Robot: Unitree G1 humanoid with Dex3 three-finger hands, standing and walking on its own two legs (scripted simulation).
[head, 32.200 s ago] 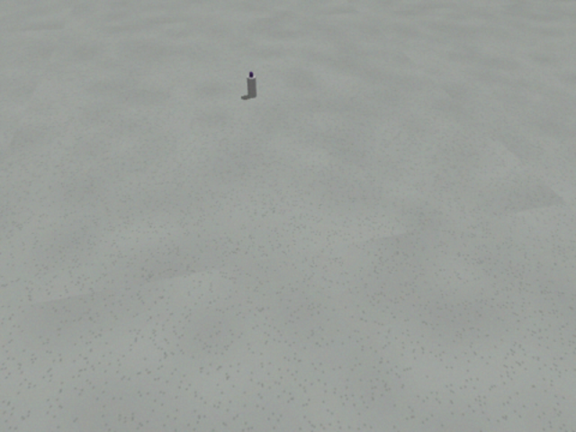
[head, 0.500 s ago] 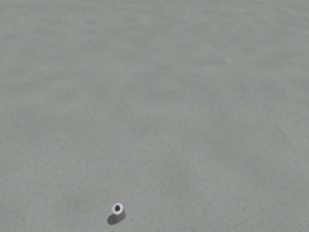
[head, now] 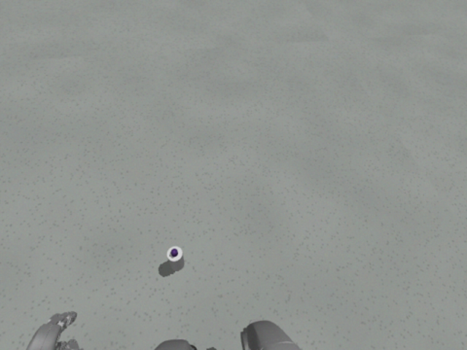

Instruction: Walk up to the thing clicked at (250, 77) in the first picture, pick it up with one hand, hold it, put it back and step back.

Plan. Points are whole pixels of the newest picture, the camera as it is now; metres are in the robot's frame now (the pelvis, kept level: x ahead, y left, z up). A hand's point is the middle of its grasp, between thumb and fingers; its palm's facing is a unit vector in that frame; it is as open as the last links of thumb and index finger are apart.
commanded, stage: step back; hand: left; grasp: from the side
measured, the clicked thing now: (175, 257) +0.45 +0.17 -0.68
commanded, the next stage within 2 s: none
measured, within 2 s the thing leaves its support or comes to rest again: neither
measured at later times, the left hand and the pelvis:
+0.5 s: hand out of the picture +0.00 +0.25 -0.15, palm faces +0.00 -0.92 -0.39, open 7.4 cm; pelvis -0.13 -0.01 -0.02, yaw +2 degrees
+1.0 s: hand out of the picture -0.21 +0.21 -0.15, palm faces -0.04 -0.91 -0.40, open 7.4 cm; pelvis -0.29 -0.06 -0.01, yaw -2 degrees
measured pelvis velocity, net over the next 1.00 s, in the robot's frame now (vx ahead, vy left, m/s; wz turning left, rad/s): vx -0.29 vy -0.06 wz -0.04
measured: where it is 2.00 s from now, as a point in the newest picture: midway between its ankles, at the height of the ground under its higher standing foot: outside the picture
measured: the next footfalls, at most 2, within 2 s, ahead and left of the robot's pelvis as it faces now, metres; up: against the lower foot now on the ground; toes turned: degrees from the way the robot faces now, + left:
right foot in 0.18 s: -0.03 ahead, -0.15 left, +0.00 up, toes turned +1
left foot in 0.50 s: -0.10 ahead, +0.10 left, +0.00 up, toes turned -1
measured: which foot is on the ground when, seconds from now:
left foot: down 0.00-0.22, up 0.24-0.48, down 0.50-0.90, up 0.92-1.00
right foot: up 0.00-0.16, down 0.18-0.52, up 0.54-0.86, down 0.88-1.00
